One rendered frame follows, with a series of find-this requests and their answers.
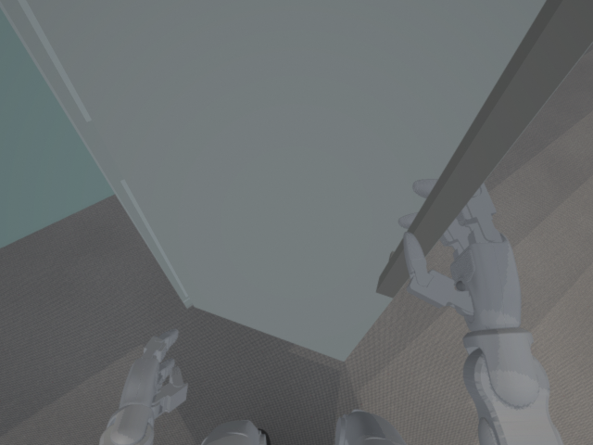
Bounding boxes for right robot hand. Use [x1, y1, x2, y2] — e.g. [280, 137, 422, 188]
[398, 179, 522, 331]

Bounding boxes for left robot thigh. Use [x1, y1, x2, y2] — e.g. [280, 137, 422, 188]
[201, 421, 267, 445]

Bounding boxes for left robot hand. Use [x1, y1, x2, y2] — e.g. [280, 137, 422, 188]
[119, 328, 188, 419]

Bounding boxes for robot right forearm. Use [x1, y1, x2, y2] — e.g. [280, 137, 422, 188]
[462, 327, 563, 445]

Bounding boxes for robot left forearm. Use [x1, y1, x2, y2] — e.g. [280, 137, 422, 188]
[99, 404, 155, 445]

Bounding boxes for robot thigh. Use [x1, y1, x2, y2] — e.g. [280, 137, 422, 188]
[334, 411, 407, 445]
[201, 421, 267, 445]

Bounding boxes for right robot thigh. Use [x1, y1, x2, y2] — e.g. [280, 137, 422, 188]
[334, 411, 407, 445]

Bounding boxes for fridge door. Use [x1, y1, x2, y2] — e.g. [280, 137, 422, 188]
[26, 0, 593, 362]

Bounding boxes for handle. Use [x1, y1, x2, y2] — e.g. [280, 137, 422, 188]
[376, 0, 593, 298]

